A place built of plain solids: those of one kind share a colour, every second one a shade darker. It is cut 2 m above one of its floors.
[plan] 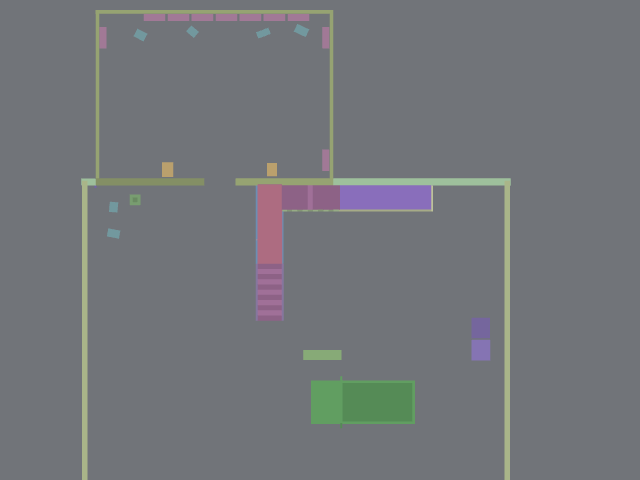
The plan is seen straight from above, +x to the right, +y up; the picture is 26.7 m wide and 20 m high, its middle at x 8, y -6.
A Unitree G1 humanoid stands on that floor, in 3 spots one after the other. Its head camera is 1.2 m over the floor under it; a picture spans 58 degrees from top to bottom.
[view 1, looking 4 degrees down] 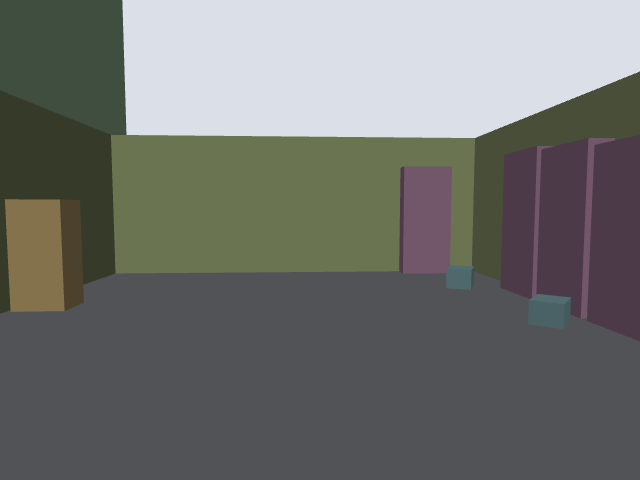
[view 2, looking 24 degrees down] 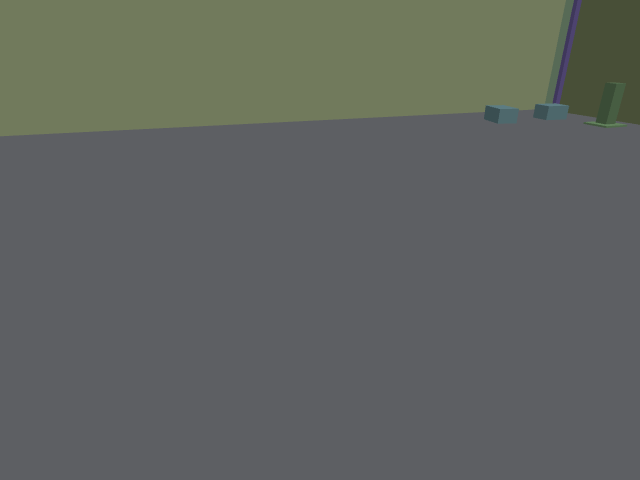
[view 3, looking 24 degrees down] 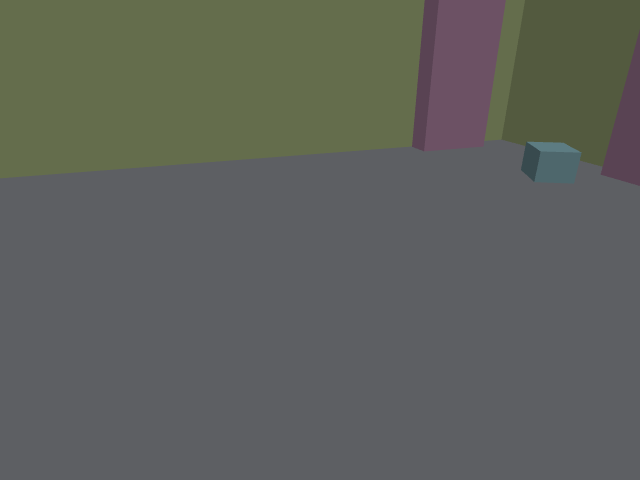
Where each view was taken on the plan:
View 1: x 7.10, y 0.00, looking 177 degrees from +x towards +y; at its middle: wall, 8.33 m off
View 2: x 5.91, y -11.20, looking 162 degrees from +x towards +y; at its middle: ground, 2.95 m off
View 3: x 3.83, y -1.03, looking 161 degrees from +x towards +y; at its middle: ground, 2.95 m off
